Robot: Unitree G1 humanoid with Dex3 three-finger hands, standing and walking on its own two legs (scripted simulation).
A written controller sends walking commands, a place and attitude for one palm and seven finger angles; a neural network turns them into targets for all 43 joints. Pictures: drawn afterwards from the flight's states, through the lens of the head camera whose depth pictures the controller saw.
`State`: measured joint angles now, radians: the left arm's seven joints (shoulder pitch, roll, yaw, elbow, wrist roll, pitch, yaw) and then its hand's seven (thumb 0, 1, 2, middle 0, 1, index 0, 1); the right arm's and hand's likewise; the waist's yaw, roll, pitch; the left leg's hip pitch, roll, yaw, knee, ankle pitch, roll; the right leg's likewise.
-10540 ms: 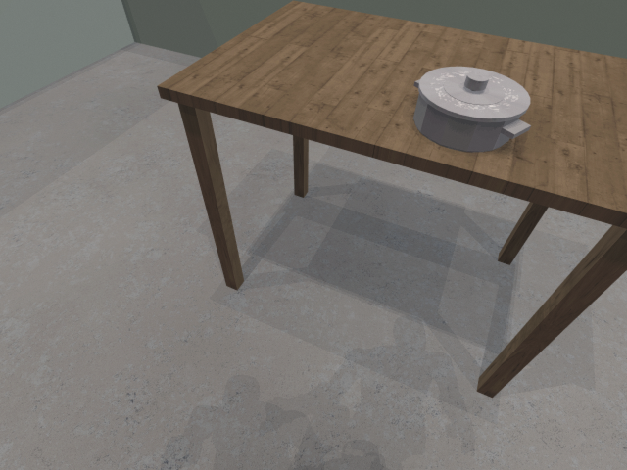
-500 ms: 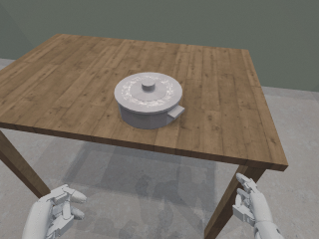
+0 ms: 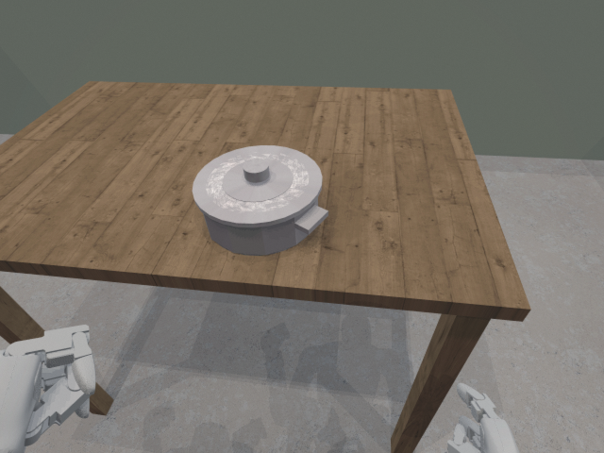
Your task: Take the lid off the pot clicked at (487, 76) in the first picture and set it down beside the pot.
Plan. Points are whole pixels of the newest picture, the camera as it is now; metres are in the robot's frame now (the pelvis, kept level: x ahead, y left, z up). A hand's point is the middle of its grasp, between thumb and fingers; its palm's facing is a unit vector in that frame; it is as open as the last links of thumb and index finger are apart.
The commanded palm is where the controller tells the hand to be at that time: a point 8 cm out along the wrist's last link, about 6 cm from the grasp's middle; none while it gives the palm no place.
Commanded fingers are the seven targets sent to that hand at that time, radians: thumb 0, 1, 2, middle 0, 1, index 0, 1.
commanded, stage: raise the hand higher, near the body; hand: left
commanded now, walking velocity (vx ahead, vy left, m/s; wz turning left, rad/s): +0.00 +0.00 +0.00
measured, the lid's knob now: (256, 170) +0.48 +0.13 +0.15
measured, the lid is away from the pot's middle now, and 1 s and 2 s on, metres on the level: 0.00 0.00 0.00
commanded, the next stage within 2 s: reach forward and open the fingers in 0.50 s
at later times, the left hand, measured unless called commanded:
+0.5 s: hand (68, 317) +0.18 +0.24 +0.19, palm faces +0.39 -0.82 -0.42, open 3.1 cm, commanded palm +0.12 +0.28 +0.21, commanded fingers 0.00 0.90 0.90 -1.30 -1.50 -1.30 -1.50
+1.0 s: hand (40, 297) +0.20 +0.29 +0.18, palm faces +0.10 -0.03 -0.99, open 3.1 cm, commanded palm +0.17 +0.29 +0.24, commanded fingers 0.00 0.25 1.34 -1.14 -0.76 -1.14 -0.76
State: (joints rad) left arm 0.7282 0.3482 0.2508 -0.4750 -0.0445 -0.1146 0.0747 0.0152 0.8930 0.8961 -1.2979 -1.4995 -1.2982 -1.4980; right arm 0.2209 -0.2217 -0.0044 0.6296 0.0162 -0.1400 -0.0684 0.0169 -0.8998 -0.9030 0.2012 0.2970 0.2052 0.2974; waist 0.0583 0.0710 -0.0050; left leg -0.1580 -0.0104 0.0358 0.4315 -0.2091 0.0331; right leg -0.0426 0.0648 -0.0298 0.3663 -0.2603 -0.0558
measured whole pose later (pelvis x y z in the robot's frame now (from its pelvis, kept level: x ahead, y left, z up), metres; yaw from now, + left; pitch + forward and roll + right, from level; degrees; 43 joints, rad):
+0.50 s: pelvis +0.01 +0.01 +0.00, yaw +0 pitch -4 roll -1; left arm 0.55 0.36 0.32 -0.59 -0.07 -0.14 0.07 0.01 0.89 0.90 -1.31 -1.50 -1.31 -1.50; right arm 0.17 -0.20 0.03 0.60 0.01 -0.13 -0.04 0.01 -0.90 -0.90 0.20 0.30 0.21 0.30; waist 0.08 0.06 0.01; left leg -0.14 -0.03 0.04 0.44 -0.23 0.05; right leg -0.03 0.05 -0.03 0.37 -0.28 -0.04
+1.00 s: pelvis -0.02 +0.03 -0.01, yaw +1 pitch -1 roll -1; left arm 0.23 0.73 0.19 -0.45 0.64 0.14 -0.16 0.00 0.55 1.14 -1.23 -1.09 -1.23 -1.09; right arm 0.09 -0.30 0.03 0.52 0.06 0.13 0.00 0.01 -0.90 -0.90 0.20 0.30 0.20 0.30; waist 0.09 0.14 -0.03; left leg -0.31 -0.05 0.04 0.52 -0.21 0.07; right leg -0.21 0.02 -0.04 0.51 -0.30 -0.02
